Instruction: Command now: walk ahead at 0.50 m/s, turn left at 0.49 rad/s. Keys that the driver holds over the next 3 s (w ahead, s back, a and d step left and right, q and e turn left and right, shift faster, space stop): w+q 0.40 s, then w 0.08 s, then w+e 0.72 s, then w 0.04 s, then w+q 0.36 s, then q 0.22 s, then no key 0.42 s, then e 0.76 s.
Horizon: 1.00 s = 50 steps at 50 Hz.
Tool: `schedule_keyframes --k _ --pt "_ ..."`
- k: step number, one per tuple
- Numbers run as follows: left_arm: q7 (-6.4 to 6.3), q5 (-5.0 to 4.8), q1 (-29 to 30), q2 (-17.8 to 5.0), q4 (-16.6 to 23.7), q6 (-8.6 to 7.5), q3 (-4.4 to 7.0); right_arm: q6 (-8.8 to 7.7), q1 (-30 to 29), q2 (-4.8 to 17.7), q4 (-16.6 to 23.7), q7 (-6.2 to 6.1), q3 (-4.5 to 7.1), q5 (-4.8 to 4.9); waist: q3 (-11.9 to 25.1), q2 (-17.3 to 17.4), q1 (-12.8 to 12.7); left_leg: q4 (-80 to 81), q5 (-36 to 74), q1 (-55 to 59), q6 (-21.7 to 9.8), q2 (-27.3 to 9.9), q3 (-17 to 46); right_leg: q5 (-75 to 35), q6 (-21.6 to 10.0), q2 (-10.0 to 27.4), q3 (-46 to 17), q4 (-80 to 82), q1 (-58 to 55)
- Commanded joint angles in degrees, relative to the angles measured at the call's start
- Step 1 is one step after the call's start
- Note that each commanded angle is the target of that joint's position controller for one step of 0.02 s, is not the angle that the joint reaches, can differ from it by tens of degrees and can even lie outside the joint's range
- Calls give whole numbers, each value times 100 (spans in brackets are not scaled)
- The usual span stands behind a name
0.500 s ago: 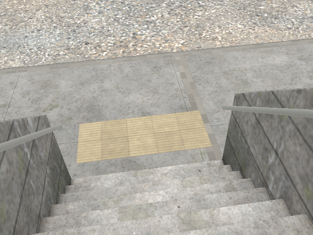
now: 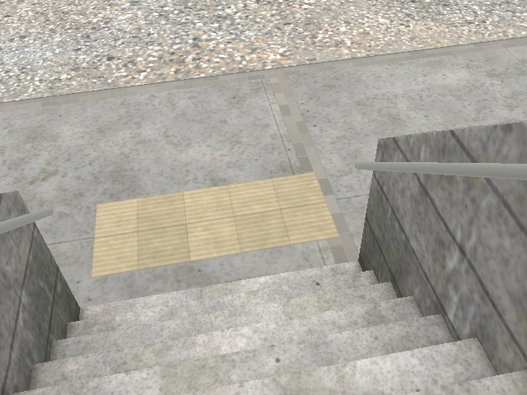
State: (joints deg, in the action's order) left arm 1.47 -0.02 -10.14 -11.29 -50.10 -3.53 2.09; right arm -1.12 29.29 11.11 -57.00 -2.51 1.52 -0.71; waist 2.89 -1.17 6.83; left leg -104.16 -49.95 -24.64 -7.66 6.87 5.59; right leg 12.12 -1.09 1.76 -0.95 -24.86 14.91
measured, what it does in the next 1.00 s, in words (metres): goes down: left foot 0.20 m lower, then right foot 0.20 m lower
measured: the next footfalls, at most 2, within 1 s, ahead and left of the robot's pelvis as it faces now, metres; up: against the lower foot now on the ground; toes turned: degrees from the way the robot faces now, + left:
left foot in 0.48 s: +0.29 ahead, +0.15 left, -0.20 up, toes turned +19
right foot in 1.00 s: +0.56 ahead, +0.00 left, -0.40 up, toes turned +6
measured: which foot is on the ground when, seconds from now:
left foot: up 0.00-0.46, down 0.48-1.00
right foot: down 0.00-0.48, up 0.50-0.98, down 1.00-1.00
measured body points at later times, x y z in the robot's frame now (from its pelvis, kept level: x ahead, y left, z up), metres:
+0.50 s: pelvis +0.21 +0.04 -0.18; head +0.20 +0.06 +0.27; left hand +0.05 +0.23 -0.34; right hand +0.44 -0.13 -0.28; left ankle +0.27 +0.14 -0.92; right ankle +0.07 -0.10 -0.68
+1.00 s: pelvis +0.44 +0.07 -0.36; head +0.42 +0.05 +0.08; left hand +0.51 +0.33 -0.48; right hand +0.43 -0.17 -0.52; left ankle +0.27 +0.14 -0.91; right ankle +0.54 +0.01 -1.10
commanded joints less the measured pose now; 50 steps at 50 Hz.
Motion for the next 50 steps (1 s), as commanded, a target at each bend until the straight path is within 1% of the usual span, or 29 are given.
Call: schedule_keyframes --k 1,2,3,4,6,8,9,12,14,17,19,22,23,24,25,26,27,28,29,30,32,34,38,44,45,46,48,49,50 --pt "55 -42 -2502 -1254 -457 80 344 55 158 468 377 8 110 -119 511 -1253 -945 -1537 1064 -4183 -51 -607 -202 -1135 -1311 2362 -2056 -719 -3056" --pt "-22 -26 -2367 -944 -465 76 270 119 -650 597 456 75 168 -241 -117 -610 -982 -1318 1548 -4310 -37 -727 -180 150 -1387 2173 -2240 -231 -2001" --pt "-56 19 -2355 -1018 -459 17 234 196 -1021 463 664 114 165 -226 -574 -1071 -954 -1106 1569 -4340 74 -806 -202 -31 -1617 2472 -2468 -138 -1192" --pt "-45 162 -2051 -462 -472 -86 28 192 -1572 339 815 97 172 -215 -1162 -320 -820 105 3276 -4501 209 -887 451 10 -1146 2011 -1756 -346 -359" --pt "-167 140 -1476 -93 -394 -169 -183 239 -1562 -77 901 192 46 -138 -1334 -234 -319 1602 4792 -3496 494 -573 312 -277 -710 1748 -923 -475 1546" --pt "-183 169 -1534 -578 -420 -226 -148 286 -791 -104 413 216 97 -295 -695 -631 -54 1959 5935 -2027 514 -385 -168 -1288 -632 1547 -648 -618 2069" --pt "-217 83 -1288 -497 -383 -269 -166 250 -805 71 441 259 185 -263 -659 -473 122 2881 6866 -2102 450 -479 122 -647 -447 1312 -335 -759 1769" --pt "-247 -51 -1564 -582 -607 -309 -144 191 -1675 219 663 354 167 -217 -896 -493 -174 4390 8377 -1982 233 -581 175 1002 -376 1266 -192 -1092 1397" --pt "-310 83 -1700 -640 -590 -232 -157 134 -2252 151 678 465 135 -184 -1034 -56 -495 5063 8865 -1392 250 -473 -135 2074 -370 1214 18 -1307 1476" --pt "-366 227 -2266 -508 -777 -150 -170 86 -3222 172 1059 463 129 -49 -1736 -259 -1224 6498 8305 -1803 275 -626 -375 1250 -480 1300 121 -1866 545" --pt "-476 280 -2351 -573 -882 -44 -141 8 -3423 175 1237 490 120 16 -1594 -493 -1413 7021 8532 -1288 213 -1016 -406 751 -583 1485 179 -2351 207" --pt "-448 286 -1906 -864 -933 28 -40 -42 -1659 606 651 426 236 28 -791 -472 -659 7482 7434 994 -13 -1187 -583 -1335 -737 1516 270 -4185 379" --pt "-427 273 -1806 -882 -942 22 -5 -59 -450 857 205 416 324 -8 -324 -191 -197 7931 7215 2173 -66 -936 -769 -1979 -712 1279 428 -5507 499" --pt "-434 225 -2004 -943 -989 122 95 -44 20 887 -23 389 428 -37 -413 829 85 9069 6683 2691 -162 -811 -879 -297 -681 544 934 -7706 825" --pt "-377 161 -2728 -534 -1007 111 110 -7 358 1207 -290 418 458 8 -86 2288 -414 6561 9691 4842 -369 -1551 -438 4023 -421 -206 1031 -9737 3543" --pt "-362 195 -2711 -508 -648 106 11 -24 467 1203 -210 456 376 213 789 1799 -438 5611 10652 5431 -582 -2193 428 4288 -435 28 300 -9833 4488" --pt "-368 186 -2153 -714 -560 161 77 6 476 1019 -126 451 305 249 674 799 -214 6404 8510 4676 -671 -2410 721 3525 -493 19 -45 -9209 4738" --pt "-369 217 -1690 -709 -592 233 112 106 99 832 -88 398 181 216 146 130 -380 6815 7258 3614 -362 -2166 664 3042 -528 48 131 -8911 4721" --pt "-371 175 -1918 -271 -346 265 2 32 204 1152 -100 294 250 104 356 1610 -544 7252 5224 2781 -1080 -3003 1590 1818 -463 6 -304 -8045 4721" --pt "-433 351 -1620 -303 -462 319 12 -59 96 792 -211 289 157 59 -91 1262 -563 7355 4322 2103 -961 -3020 1841 969 -374 88 -868 -7539 4813" --pt "-334 266 -1196 -275 -421 371 62 -159 -825 345 4 250 -72 -148 -941 333 -1028 7472 3237 -525 -700 -2582 1233 -513 78 -134 -878 -5835 3534" --pt "-276 373 -1722 -149 -739 394 83 -279 -611 773 -24 233 -16 -217 -553 594 -1180 7043 5004 -673 -560 -2502 907 -1356 59 -394 -631 -5938 2856" --pt "-183 292 -762 -348 -288 358 181 -502 -524 545 -259 179 -57 125 -880 499 -1110 6373 2770 -432 -82 -2114 600 -3632 -133 -325 -1042 -3729 3304" --pt "-18 142 578 -236 136 289 90 -410 -382 631 -147 76 -38 -44 -1547 487 -491 5889 1994 -864 -84 -1987 -134 -4136 -212 -220 -48 -1732 1744" --pt "-30 206 201 -340 -24 299 144 -409 -344 722 -227 28 -3 -46 -1411 811 -582 5393 2517 -676 -127 -2183 -85 -4362 -310 -93 -138 -2219 1426" --pt "-46 105 298 -384 83 282 116 -359 -262 643 -176 26 -13 -92 -1694 566 -418 5205 2999 -394 -78 -2051 -402 -3470 -371 -115 231 -1268 1531" --pt "-81 -31 -1004 -622 -191 298 251 -252 -607 1064 -164 -13 171 -265 -925 856 -1025 3699 4914 95 -183 -2302 -468 -2553 -653 151 363 -744 180" --pt "-46 -43 -1508 -787 -391 263 320 -146 -324 863 -229 -97 178 -315 -746 476 -1033 2457 5458 522 -200 -2046 -585 -1715 -805 190 -89 509 -204" --pt "-11 -27 -2404 -841 -802 256 409 -43 -387 782 -368 -175 195 -291 -248 -16 -1517 244 4867 382 -117 -1598 -1124 -2351 -944 116 65 1042 -1214"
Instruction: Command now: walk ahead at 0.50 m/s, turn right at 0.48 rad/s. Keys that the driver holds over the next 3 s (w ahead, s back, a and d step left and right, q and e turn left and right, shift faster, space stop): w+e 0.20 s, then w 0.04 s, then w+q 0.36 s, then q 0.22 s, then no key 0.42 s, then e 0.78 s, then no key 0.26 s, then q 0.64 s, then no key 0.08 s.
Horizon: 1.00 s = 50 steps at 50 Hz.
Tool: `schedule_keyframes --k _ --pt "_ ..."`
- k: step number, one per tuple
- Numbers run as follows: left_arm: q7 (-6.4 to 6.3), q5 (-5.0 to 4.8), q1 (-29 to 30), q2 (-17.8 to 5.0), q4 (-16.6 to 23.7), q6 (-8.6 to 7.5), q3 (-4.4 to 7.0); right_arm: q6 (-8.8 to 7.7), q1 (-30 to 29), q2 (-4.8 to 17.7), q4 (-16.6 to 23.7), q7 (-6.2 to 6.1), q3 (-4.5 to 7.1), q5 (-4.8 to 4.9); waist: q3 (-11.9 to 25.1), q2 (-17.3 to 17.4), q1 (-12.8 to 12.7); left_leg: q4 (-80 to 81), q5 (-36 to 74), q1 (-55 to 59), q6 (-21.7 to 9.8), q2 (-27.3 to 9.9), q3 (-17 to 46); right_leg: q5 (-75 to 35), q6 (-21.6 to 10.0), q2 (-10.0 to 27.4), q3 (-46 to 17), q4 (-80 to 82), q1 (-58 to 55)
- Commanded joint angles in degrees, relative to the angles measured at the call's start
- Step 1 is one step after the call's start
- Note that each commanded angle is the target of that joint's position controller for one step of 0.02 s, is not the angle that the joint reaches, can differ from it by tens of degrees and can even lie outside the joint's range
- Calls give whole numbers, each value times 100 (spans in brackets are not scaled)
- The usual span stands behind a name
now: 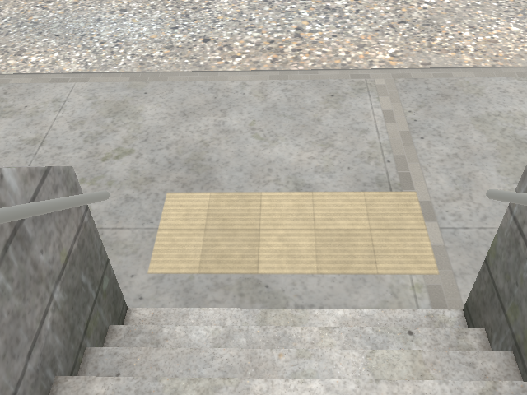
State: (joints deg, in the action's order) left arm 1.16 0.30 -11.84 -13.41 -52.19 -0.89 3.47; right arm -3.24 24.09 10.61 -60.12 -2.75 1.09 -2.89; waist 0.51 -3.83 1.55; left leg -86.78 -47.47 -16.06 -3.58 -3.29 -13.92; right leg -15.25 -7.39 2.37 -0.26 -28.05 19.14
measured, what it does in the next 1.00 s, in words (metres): goes down: left foot 0.20 m lower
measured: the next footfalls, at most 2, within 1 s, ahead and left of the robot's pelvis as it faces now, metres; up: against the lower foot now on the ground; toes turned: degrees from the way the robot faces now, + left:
left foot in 0.56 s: +0.36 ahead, +0.04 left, -0.20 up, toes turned -4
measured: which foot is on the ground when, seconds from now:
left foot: down 0.00-0.00, up 0.02-0.54, down 0.56-1.00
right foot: down 0.00-0.56, up 0.58-1.00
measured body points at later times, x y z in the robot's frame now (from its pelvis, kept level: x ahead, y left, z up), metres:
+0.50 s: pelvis +0.23 -0.02 -0.16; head +0.20 -0.04 +0.29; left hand +0.23 +0.22 -0.30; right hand +0.31 -0.27 -0.30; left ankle +0.37 +0.08 -0.87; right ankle +0.08 -0.07 -0.78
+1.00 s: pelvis +0.45 -0.03 -0.37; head +0.43 -0.02 +0.08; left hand +0.57 +0.21 -0.49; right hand +0.48 -0.26 -0.50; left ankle +0.33 +0.05 -0.98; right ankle +0.59 -0.10 -1.10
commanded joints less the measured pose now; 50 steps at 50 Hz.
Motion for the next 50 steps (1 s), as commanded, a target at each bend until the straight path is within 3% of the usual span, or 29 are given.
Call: schedule_keyframes --k 1,2,3,4,5,6,7,9,11,12,15,18,24,25,27,28,29,30,31,32,33,34,35,38,40,41,45,48,50 --pt "72 -46 -2221 -718 -611 50 235 174 133 529 95 -71 217 -46 -192 -733 -912 -3803 390 -2291 -402 399 381 -982 -289 297 -208 267 -2466" --pt "127 -63 -2130 -988 -534 37 95 138 462 148 695 26 94 17 190 -1348 -147 -4293 -317 -4319 -249 332 790 -4227 -461 716 -1042 -1932 -3522" --pt "92 -311 -2335 -960 -583 114 121 118 155 431 976 92 102 71 938 -940 -424 -3986 -87 -5095 -119 270 958 -3608 -821 1132 -1963 -1623 -4050" --pt "10 -219 -2607 -1218 -667 132 199 99 -323 464 1155 115 80 15 898 -804 -690 -3394 232 -5632 -11 200 1483 -132 -1485 1716 -3134 -602 -3446" --pt "-56 -116 -1878 -900 -394 187 95 207 -807 754 1061 99 153 -65 385 151 -485 -2600 1049 -5388 37 -69 1629 2937 -1165 1268 -2982 -60 -2343" --pt "-108 -16 -1901 -1068 -340 124 87 255 -762 576 1091 149 122 -66 311 -641 -362 -2509 1133 -5362 120 11 1618 3501 -1393 1530 -3854 118 -1847" --pt "-98 74 -1890 -555 -458 3 -96 283 -828 567 981 126 130 -88 -269 49 -128 -1201 2731 -5399 258 -208 1950 3363 -1015 1205 -3287 -136 -1213" --pt "-219 10 -1493 -168 -229 -119 -277 404 -1377 279 1121 187 18 -76 -608 370 35 150 3872 -4418 686 -1 1672 3344 -752 720 -2940 30 706" --pt "-291 38 -1547 -514 -236 -178 -217 424 -886 215 868 174 5 -191 -194 -115 167 340 4980 -3432 746 129 1496 1405 -623 560 -2835 -350 945" --pt "-313 -31 -1455 -442 -292 -205 -218 377 -639 525 771 200 136 -56 -143 -5 360 1375 5902 -3369 657 43 1750 1837 -479 228 -2349 -818 769" --pt "-308 -202 -1477 -438 -272 -286 -207 286 -1365 569 993 240 152 -18 -321 -41 105 2917 7529 -2421 403 177 1552 3637 -342 62 -2239 -943 1196" --pt "-361 -82 -1701 -319 -257 -262 -238 295 -1838 397 1131 289 136 -44 -610 -78 -280 3782 7675 -2527 279 263 1652 3866 -353 45 -2153 -1488 670" --pt "-352 213 -2095 -203 -383 -271 -226 6 -1846 348 1246 309 110 197 -1124 87 -935 5543 6703 -1824 -11 935 1553 1883 -189 -209 -1271 -2990 175" --pt "-382 307 -1984 -267 -492 -212 -226 -17 -1736 275 1303 291 113 237 -1081 -92 -889 5695 6487 -1254 -92 840 1078 1012 -231 -98 -1174 -3332 278" --pt "-352 217 -1969 -329 -487 -164 -250 29 -154 489 787 271 165 189 -508 -267 -497 6190 5981 205 -384 733 934 -1525 -183 35 -1101 -4825 89" --pt "-367 220 -1550 -433 -455 -152 -226 60 1027 771 376 343 293 144 -320 59 247 6953 6118 1631 -678 315 1275 -1026 -103 -34 -959 -6418 1087" --pt "-309 321 -1595 -325 -494 -149 -123 155 1690 1090 48 410 402 265 -157 1600 468 7127 8080 2932 -1137 -661 2424 4692 44 -1057 -173 -9310 2502" --pt "-313 246 -1880 -172 -82 -176 -208 178 1493 937 185 544 258 377 414 1342 -235 4308 10273 4355 -1089 -1267 3010 6296 173 -742 116 -9603 4485" --pt "-319 264 -1317 -502 1 -225 -173 178 1549 1129 265 561 280 430 602 804 210 4788 9232 4393 -1492 -1500 3307 5875 270 -501 -89 -9258 5257" --pt "-310 345 -1092 -459 36 -194 -193 199 1355 1193 301 503 311 453 437 443 136 4978 7759 3473 -1718 -1425 3557 5601 320 -332 -173 -8765 5297" --pt "-280 315 -589 -363 276 -173 -235 226 1064 1388 410 362 371 402 308 1164 179 5451 6009 2507 -2252 -1726 4693 5608 499 -227 -325 -8356 5316" --pt "-306 352 -95 -469 354 -101 -192 162 884 890 358 284 145 303 -203 252 -56 5353 5961 1616 -1882 -1306 4197 3938 661 -5 -524 -7145 5313" --pt "-300 256 196 -341 521 1 -234 114 73 442 661 163 -62 332 -646 30 -411 5557 6364 -433 -1434 -750 3480 2479 897 -59 -252 -5017 3794" --pt "-342 350 -1195 -132 -189 129 -189 6 196 837 638 133 68 354 175 997 -691 5127 8623 -1453 -875 30 2800 402 765 -373 304 -4238 1088" --pt "-306 210 -422 -413 165 73 -92 -14 291 470 629 -15 -36 514 10 794 -454 4430 6536 -858 -793 321 3066 -760 662 -295 -70 -2938 1816" --pt "-289 279 64 -255 354 18 -190 -8 254 387 673 -79 -73 530 27 704 -279 4209 5300 -811 -743 469 3226 -1438 695 -373 -90 -2277 1728" --pt "-197 197 654 64 748 -63 -315 167 135 433 997 -17 -48 342 -385 774 145 3611 4279 -1219 -674 686 3210 -1396 767 -482 47 -289 694" --pt "-175 40 141 -70 695 -229 -276 241 182 358 992 15 -88 216 -515 1072 318 2872 4982 -1063 -750 650 3537 -1414 667 -184 -215 547 147" --pt "-128 29 -905 -153 393 -307 -185 339 83 386 904 -59 -107 175 -644 868 47 1881 5292 -1324 -768 777 3488 -1668 443 119 -176 1509 -864"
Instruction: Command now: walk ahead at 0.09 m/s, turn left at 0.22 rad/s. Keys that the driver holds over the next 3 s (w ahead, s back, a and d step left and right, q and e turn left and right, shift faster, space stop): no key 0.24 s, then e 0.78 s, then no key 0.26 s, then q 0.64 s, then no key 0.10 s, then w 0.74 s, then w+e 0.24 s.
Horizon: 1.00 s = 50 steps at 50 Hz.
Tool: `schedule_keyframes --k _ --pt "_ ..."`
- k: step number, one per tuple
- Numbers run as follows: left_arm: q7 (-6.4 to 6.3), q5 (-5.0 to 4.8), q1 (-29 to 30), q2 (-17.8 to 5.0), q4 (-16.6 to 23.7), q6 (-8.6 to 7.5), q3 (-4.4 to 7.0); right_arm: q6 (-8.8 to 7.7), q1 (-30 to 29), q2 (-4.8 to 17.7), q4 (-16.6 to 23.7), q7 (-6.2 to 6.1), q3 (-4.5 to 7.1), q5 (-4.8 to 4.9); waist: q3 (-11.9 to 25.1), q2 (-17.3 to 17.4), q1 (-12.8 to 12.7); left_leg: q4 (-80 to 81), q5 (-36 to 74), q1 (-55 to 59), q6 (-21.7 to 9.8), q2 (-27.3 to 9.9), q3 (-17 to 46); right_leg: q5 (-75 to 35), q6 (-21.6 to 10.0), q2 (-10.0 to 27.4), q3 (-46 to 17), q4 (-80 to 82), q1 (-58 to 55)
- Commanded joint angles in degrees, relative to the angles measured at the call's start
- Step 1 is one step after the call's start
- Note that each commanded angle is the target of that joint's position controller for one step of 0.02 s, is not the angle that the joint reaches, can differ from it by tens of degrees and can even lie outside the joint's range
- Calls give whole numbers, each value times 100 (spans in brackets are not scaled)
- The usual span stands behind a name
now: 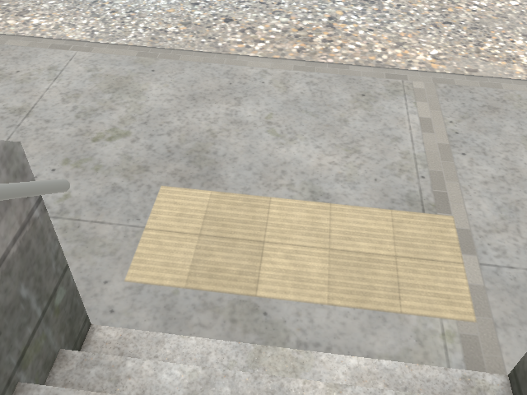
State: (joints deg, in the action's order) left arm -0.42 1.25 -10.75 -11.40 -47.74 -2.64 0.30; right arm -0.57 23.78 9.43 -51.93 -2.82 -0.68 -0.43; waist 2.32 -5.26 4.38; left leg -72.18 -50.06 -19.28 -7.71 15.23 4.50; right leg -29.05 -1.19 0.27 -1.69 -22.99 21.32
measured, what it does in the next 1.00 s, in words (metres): steps to the left, turning right: right foot 0.20 m lower, then left foot 0.20 m higher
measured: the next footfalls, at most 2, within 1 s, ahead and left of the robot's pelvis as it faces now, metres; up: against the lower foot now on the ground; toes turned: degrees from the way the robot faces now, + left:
right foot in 0.02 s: +0.12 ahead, -0.08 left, -0.20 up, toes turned +0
left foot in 0.70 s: -0.05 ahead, +0.18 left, +0.00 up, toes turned -10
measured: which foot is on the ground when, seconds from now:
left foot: down 0.00-0.04, up 0.06-0.68, down 0.70-1.00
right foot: up 0.00-0.00, down 0.02-0.70, up 0.72-1.00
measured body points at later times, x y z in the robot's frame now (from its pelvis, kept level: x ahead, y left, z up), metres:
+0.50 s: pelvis +0.01 +0.02 -0.10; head +0.00 -0.02 +0.35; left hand -0.02 +0.27 -0.22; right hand +0.23 -0.18 -0.19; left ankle +0.01 +0.15 -0.48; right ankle +0.08 -0.08 -0.81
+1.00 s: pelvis -0.08 +0.11 +0.08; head -0.09 +0.15 +0.53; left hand +0.18 +0.29 -0.01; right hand -0.16 -0.15 -0.04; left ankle -0.09 +0.19 -0.61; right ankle -0.03 -0.07 -0.40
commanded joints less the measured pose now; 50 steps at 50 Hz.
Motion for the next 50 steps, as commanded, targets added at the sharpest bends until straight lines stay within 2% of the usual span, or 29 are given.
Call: schedule_keyframes --k 1,2,3,4,5,6,7,8,10,12,15,18,25,26,27,30,32,34,35,36,37,38,39,40,41,43,46,48,50 --pt "-30 -124 -1469 -652 -225 -128 239 119 291 613 164 -87 108 -141 -862 438 -221 -417 4862 -769 -309 -953 1368 -822 -254 717 -71 2287 -1415" --pt "-14 -154 -1852 -885 -414 -12 330 125 567 788 192 8 203 -78 -139 -278 -141 -1608 2273 -1624 -119 -637 869 -2029 -253 1157 -243 1332 -2956" --pt "18 -114 -2776 -1072 -530 87 349 124 906 538 253 -7 199 251 926 -1278 -457 -4220 -1184 -3547 252 -252 177 -4807 -1122 2316 -813 -1230 -5516" --pt "101 -324 -2873 -833 -465 96 251 158 707 618 260 -90 173 199 1434 -740 -764 -5728 -2057 -4750 206 -250 8 -4548 -1398 2361 -999 -1923 -6063" --pt "128 -425 -2943 -723 -527 85 197 153 348 650 262 -117 190 121 1390 -164 -849 -6202 -1338 -4951 244 -420 86 -3586 -1510 2304 -1041 -1595 -5447" --pt "11 -307 -2363 -738 -390 71 141 141 -223 623 568 -101 128 93 1252 58 -719 -5730 -457 -4887 428 -711 146 -2042 -2127 2513 -1471 -1022 -4546" --pt "-123 -117 -1759 -956 -181 40 179 205 -1073 595 824 -104 75 -81 611 280 -707 -5350 911 -4939 622 -928 377 407 -2538 2762 -2132 -92 -3133" --pt "-151 -62 -1571 -832 -203 107 73 394 -1472 577 791 -143 78 -176 109 698 -578 -5512 1393 -4507 708 -863 204 1195 -2340 2354 -1824 207 -1818" --pt "-101 -35 -1583 -686 -210 129 -85 634 -1412 369 692 -133 79 -109 -263 620 -370 -5338 1751 -4094 761 -794 195 1456 -1839 1792 -1396 40 -567" --pt "-102 -149 -1534 -731 -233 56 -135 680 -1483 224 778 -84 99 -113 -446 294 -277 -5294 2780 -4441 893 -596 231 1800 -1333 1111 -940 -474 -173" --pt "-132 -143 -1699 -705 -288 19 -258 706 -1702 132 931 -158 54 -91 -168 -171 -389 -5440 2869 -4518 1155 -493 181 2068 -1299 1055 -1259 -410 -128" --pt "-140 -111 -1781 -851 -276 45 -195 764 -2089 291 1185 -238 72 -132 -133 -222 -549 -5877 2608 -4893 1278 -496 177 2692 -1415 1107 -1751 -264 -608" --pt "-354 49 -1747 -1032 238 189 24 770 -3083 460 2083 -120 34 -143 109 87 -957 -5891 2107 -4944 1392 -1041 -138 2940 -1886 1299 -2679 -141 -1471" --pt "-302 95 -1880 -1304 322 247 124 712 -2963 210 2095 -105 -18 -66 297 -199 -1085 -6377 789 -4396 1147 -917 -669 1883 -2120 1489 -2736 443 -1421" --pt "-316 107 -1893 -1426 392 264 231 659 -3002 289 2235 -89 -20 -70 244 -245 -1092 -6291 434 -4281 1000 -1039 -521 1590 -2148 1512 -2747 466 -1565" --pt "-411 117 -1597 -1387 520 337 295 633 -3062 332 2511 1 -57 -90 217 -134 -1027 -4870 370 -3535 749 -1181 -510 2602 -1723 1233 -2336 852 -1430" --pt "-402 47 -1291 -1487 667 359 361 618 -2667 339 2503 68 -110 -71 303 -316 -818 -3960 98 -2213 567 -1173 -770 2948 -1403 1033 -1876 1445 -763" --pt "-340 -258 -523 -1567 875 442 498 608 -1482 444 2343 140 -160 -37 215 -735 -214 -1898 -357 571 217 -1049 -928 3725 -916 614 -1106 2199 1235" --pt "-351 -391 70 -1532 1077 452 602 578 184 807 1869 198 -37 -20 -98 -331 550 -467 -436 2101 155 -911 -609 5627 -731 365 -1121 1444 2798" --pt "-313 -264 190 -925 1256 511 566 500 1246 1147 1455 282 146 206 -963 2076 1005 2906 -2554 2717 -296 -1595 2457 8907 -357 -222 -1271 -1634 5084" --pt "-22 252 1360 -1052 2063 163 630 400 2027 1584 1232 61 273 282 -1662 3002 1502 3991 887 3086 -810 -3621 6259 8455 -240 -823 -2680 -2754 7944" --pt "63 128 1608 -1011 2010 -103 674 334 1737 1326 908 -46 192 83 -1605 1751 1232 3948 2961 2808 -815 -3454 6088 7343 -74 -982 -3567 -3136 7984" --pt "41 -57 1252 -680 1953 -171 610 329 721 1288 944 -99 175 -97 -1332 1849 441 3759 3681 1905 -588 -3383 5326 6656 41 -1271 -3381 -3578 7347" --pt "-35 1 1041 -588 1814 -91 576 243 -239 1298 1071 -40 189 -292 -1008 1758 -228 3406 4120 370 -385 -3077 4012 5828 258 -1520 -2614 -5067 5947" --pt "-132 70 481 -524 1545 139 580 168 -1182 1071 1238 66 130 -383 -707 1596 -1006 3230 4036 -1227 -197 -2990 2965 4981 460 -1633 -1910 -6499 4656" --pt "-149 54 -345 -666 1171 597 608 243 -2635 571 1665 186 15 -226 -378 1377 -1853 3555 2671 -3328 203 -2632 1356 3478 629 -1579 -1018 -8368 2821" --pt "-5 -15 -107 -729 1113 906 501 247 -2277 724 1733 189 69 37 -531 680 -1604 3921 1654 -2670 326 -2453 562 3066 545 -1274 -498 -9113 3007" --pt "20 24 -72 -673 975 874 469 189 -1245 1000 1517 133 162 137 -437 244 -1207 3616 3150 -1274 431 -2325 14 3027 411 -926 -391 -8554 3171" --pt "39 41 312 -508 1096 898 411 183 -170 1183 1216 66 246 112 -298 492 -685 3303 4326 141 217 -2427 -270 3205 355 -841 -163 -8167 3638"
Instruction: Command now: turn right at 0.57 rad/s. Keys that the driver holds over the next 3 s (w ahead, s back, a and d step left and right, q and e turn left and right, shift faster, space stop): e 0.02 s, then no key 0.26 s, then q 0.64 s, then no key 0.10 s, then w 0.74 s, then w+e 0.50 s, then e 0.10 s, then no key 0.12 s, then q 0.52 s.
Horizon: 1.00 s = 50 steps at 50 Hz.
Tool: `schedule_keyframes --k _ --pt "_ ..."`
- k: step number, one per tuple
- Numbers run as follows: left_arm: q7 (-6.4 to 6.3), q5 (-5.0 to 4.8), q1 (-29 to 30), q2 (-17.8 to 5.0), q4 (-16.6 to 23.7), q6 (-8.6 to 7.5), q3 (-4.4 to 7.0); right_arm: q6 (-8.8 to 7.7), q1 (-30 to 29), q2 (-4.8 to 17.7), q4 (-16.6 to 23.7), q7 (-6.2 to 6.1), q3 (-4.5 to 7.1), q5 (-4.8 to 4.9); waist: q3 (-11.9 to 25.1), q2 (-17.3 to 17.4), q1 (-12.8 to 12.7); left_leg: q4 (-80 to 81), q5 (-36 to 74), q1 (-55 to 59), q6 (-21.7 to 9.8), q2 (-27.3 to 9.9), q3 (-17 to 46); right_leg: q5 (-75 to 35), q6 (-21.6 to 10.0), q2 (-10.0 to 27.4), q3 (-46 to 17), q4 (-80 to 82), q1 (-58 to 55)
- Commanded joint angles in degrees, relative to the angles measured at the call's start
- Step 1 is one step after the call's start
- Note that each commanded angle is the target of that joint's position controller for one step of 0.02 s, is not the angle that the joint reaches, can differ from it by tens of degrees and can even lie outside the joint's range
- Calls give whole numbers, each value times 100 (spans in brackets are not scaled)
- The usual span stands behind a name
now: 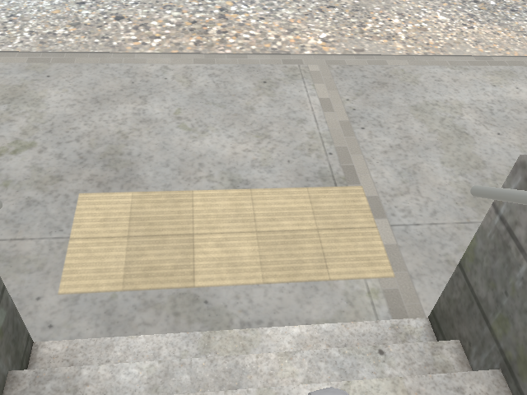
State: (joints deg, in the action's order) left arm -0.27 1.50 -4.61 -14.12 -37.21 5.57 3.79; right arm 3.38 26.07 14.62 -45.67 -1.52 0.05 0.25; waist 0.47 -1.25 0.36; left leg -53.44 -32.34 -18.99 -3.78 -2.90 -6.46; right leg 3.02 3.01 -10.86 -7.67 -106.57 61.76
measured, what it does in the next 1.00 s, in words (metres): climbs, backwards: right foot, then left foot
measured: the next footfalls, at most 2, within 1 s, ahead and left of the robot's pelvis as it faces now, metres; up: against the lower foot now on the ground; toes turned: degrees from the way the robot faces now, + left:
right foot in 0.30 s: +0.03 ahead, -0.14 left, +0.00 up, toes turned -5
left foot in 0.70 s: +0.01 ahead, +0.06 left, +0.00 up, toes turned +1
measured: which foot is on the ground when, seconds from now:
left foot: down 0.00-0.30, up 0.32-0.68, down 0.70-1.00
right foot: up 0.00-0.28, down 0.30-0.68, up 0.70-1.00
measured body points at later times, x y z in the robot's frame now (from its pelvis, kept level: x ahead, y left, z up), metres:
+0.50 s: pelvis -0.03 -0.03 +0.02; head -0.05 -0.04 +0.47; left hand +0.04 +0.20 -0.11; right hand +0.01 -0.31 -0.11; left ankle -0.02 +0.10 -0.60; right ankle -0.01 -0.14 -0.69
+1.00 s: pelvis -0.04 -0.02 +0.03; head -0.05 +0.04 +0.48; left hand +0.12 +0.25 -0.07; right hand +0.07 -0.25 -0.07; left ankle -0.03 +0.06 -0.69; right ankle +0.04 -0.15 -0.47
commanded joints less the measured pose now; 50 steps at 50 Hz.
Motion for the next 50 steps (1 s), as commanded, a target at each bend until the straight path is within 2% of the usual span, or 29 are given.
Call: schedule_keyframes --k 1,4,6,7,9,11,12,13,14,15,16,17,19,21,23,26,29,30,32,33,34,35,36,37,38,39,42,45,50 --pt "11 -38 3 -135 91 94 6 -193 -55 544 566 -111 120 -6 -213 372 24 1528 3343 559 -274 -761 828 401 -66 331 556 484 -164" --pt "-24 -60 362 -68 148 107 -35 -177 347 506 488 -186 84 -184 -10 813 407 1517 4196 1462 -618 -1047 1053 801 4 405 366 1229 -13" --pt "-53 -39 382 -153 108 54 -26 -248 185 572 529 -186 104 -231 143 1036 423 1601 4274 1632 -801 -1376 1204 800 8 566 188 1970 -241" --pt "33 -97 620 -60 278 64 -141 -140 -10 507 584 -189 116 -232 -86 1188 438 2077 3290 1638 -705 -1245 1140 1902 67 702 533 3557 -390" --pt "57 -57 276 -212 39 72 -86 -241 -273 770 531 -126 187 -211 126 1312 271 2008 3610 945 -850 -1613 1341 1394 -125 965 438 3608 -1696" --pt "103 -124 79 -269 -62 69 -126 -237 -775 836 641 -38 219 -119 1 1240 96 2063 3248 60 -815 -1505 998 1817 -279 1001 799 4474 -2914" --pt "179 -308 1 -182 -46 33 -174 -110 -742 878 650 -50 240 -190 -241 1239 103 2323 2168 -195 -822 -1221 768 3681 -363 700 1214 5705 -3400" --pt "230 -330 -362 -118 -237 4 -218 -32 -736 897 629 -75 266 -175 -291 1096 81 2330 1504 -631 -824 -1129 828 3328 -455 599 1389 6193 -4361" --pt "259 -343 -1025 -69 -479 -55 -227 35 -858 816 598 -88 259 -159 -278 568 -311 1797 1024 -1211 -662 -1015 660 2346 -532 630 1127 7102 -5431" --pt "265 -293 -1349 -207 -562 -187 -221 59 -784 507 544 -48 212 -184 -345 -298 -408 378 316 -2096 -296 -654 239 1655 -614 1217 -172 7554 -6221" --pt "182 -234 -1831 -830 -554 -258 -171 60 -900 526 968 128 287 -68 -77 -1680 -473 -301 -1626 -3275 82 236 247 1407 -1445 2815 -3369 8271 -6165" --pt "96 -87 -2087 -524 -794 -310 -329 14 -1234 788 799 202 406 -2 -225 -900 -718 -2 -1180 -2952 100 174 1437 1815 -1731 2838 -3615 8642 -5851" --pt "-129 2 -1116 -571 -844 -365 -334 -62 -703 463 248 277 377 9 -373 -1104 -135 -1166 359 -1918 166 449 1565 2997 -1768 2643 -2260 8764 -4357" --pt "-148 -22 -490 -386 -590 -461 -366 -30 -827 554 105 268 454 -154 -237 -840 41 -2352 983 -1335 205 821 1464 2600 -1725 2492 -1340 8620 -3490" --pt "-112 -92 -599 -259 -535 -483 -384 -9 -1168 556 246 241 483 -133 -231 -427 77 -2680 1038 -1785 224 969 1311 1840 -1694 2458 -795 8390 -3697" --pt "-142 -57 -1034 -312 -583 -415 -327 52 -1465 311 537 284 351 -165 -269 -493 -45 -1385 806 -2417 324 716 1241 1301 -1562 2366 -408 8077 -4539" --pt "-166 15 -877 -639 -426 -393 -230 82 -1322 292 595 312 290 -117 74 -866 -21 -1002 974 -724 283 767 339 1064 -1510 2323 174 7889 -3674" --pt "-185 -83 -710 -779 -382 -461 -193 90 -1105 373 551 301 302 -229 302 -1034 44 -2118 1844 -114 250 736 268 697 -1613 2537 32 7741 -3213" --pt "-228 -26 -651 -913 -217 -257 -109 97 -1179 401 829 335 228 50 -195 -985 76 950 -296 -329 14 594 449 1404 -1539 2366 145 7922 -3850" --pt "-275 -67 -661 -1014 -219 -164 -50 93 -755 316 688 362 211 31 -129 -779 185 1476 191 614 -20 700 208 1673 -1492 2344 129 7626 -3531" --pt "-285 -92 -408 -945 -193 -143 -22 69 57 383 452 349 292 -49 -55 -201 651 962 831 1861 22 905 182 1752 -1367 1979 645 6270 -2384" --pt "-214 14 -346 -694 -96 -75 -58 -83 269 521 647 401 236 41 -362 776 802 2634 186 2258 -177 -119 2926 3417 -995 1536 921 4713 -1117" --pt "-87 -12 426 -682 554 -167 -27 -68 467 1332 743 323 371 78 -514 1991 938 3617 1290 2711 -705 -1511 6106 4636 -556 507 595 4318 848" --pt "-92 6 680 -797 525 -312 16 -95 595 1263 652 150 371 -13 -603 1417 1037 3809 1230 2797 -843 -1705 6426 4029 -400 724 -315 4174 1066" --pt "-110 -17 401 -623 338 -403 -9 -127 174 1218 607 -8 329 -195 -539 1154 634 3730 1113 2065 -1041 -1625 5718 2802 -240 869 -480 3763 678" --pt "-120 17 338 -515 211 -374 -62 -118 -379 1023 709 -49 256 -226 -532 981 220 3427 1660 1137 -1063 -1359 4887 2145 -128 881 -163 3146 18" --pt "-116 204 -31 -441 -41 -124 -60 -199 -1190 534 1099 63 116 -7 15 541 -323 2671 3339 -415 -902 -519 3298 814 45 530 455 968 -929" --pt "-110 136 178 -200 113 46 -141 -198 -1104 511 1150 26 76 18 166 417 -328 2335 3119 -586 -873 -211 3048 595 159 421 652 -33 -669" --pt "-116 113 623 -13 369 92 -283 -160 -273 322 968 -140 2 16 230 629 165 1938 3374 566 -1042 -214 3166 875 343 448 768 313 87"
